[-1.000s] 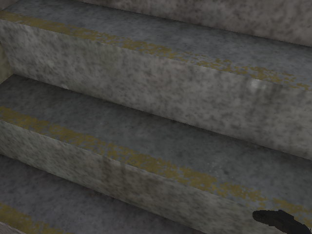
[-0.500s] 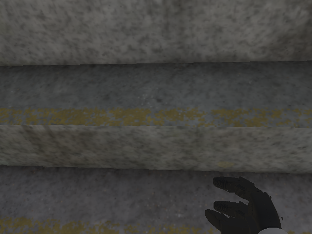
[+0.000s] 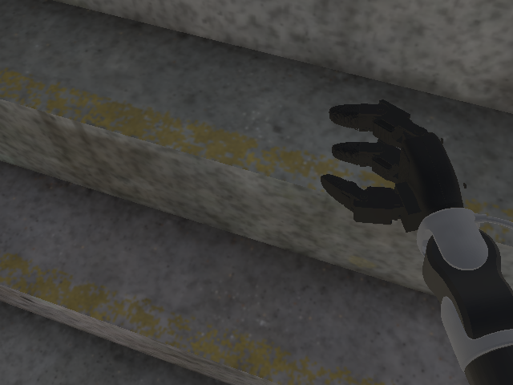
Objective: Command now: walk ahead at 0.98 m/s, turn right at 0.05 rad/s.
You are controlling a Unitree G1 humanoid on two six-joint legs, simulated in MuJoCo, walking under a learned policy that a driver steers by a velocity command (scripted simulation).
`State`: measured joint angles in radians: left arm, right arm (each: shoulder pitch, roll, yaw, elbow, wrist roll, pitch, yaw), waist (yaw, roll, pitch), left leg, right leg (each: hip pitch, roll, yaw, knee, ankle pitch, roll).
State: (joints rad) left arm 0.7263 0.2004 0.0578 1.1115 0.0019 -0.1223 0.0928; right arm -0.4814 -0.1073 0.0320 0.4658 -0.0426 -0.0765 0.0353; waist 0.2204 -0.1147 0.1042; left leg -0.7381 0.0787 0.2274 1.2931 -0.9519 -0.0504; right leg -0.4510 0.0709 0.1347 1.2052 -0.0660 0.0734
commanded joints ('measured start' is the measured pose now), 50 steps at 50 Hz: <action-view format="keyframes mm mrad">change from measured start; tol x64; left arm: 1 -358 142 19 -469 -63 -43 40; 7 539 -176 -16 -176 55 161 -41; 50 -926 18 -37 -647 16 60 -18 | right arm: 1 409 -143 -98 116 -44 55 -37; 5 -466 -122 -75 31 -7 0 -62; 50 851 -233 -137 320 -16 -122 -71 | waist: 1 -173 434 -758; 6 544 -73 -43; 50 -288 42 -147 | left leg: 1 1382 568 -532 -378 1379 208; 5 -145 123 90 -441 724 87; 9 206 -188 -112 309 387 55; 17 194 -172 -249 -141 636 66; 25 464 79 -32 -1239 1817 183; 29 692 200 -141 -813 2780 212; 35 397 -166 -296 283 853 167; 40 355 -32 115 -1329 1334 193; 50 725 411 -523 -1205 338 313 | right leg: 1 -946 -48 202 996 -606 -113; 6 151 82 -391 -315 -132 -194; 12 -173 -168 895 -759 -508 -428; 26 -301 304 -21 816 -633 -150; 34 -170 64 540 -453 -574 -409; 43 -854 157 132 1304 -483 -130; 50 -1072 -96 55 1120 -74 -124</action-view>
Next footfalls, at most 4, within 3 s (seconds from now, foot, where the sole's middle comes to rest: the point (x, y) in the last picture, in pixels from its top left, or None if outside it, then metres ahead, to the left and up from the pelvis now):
0.14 right None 0.06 -0.20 -0.62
0.52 left None -0.09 -0.06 -0.86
1.34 right None -0.14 -0.40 -0.86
1.78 left None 0.12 -0.03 -0.62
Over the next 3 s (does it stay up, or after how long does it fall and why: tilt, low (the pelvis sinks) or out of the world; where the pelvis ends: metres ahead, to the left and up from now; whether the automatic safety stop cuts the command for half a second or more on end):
stays up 0.11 -0.19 0.17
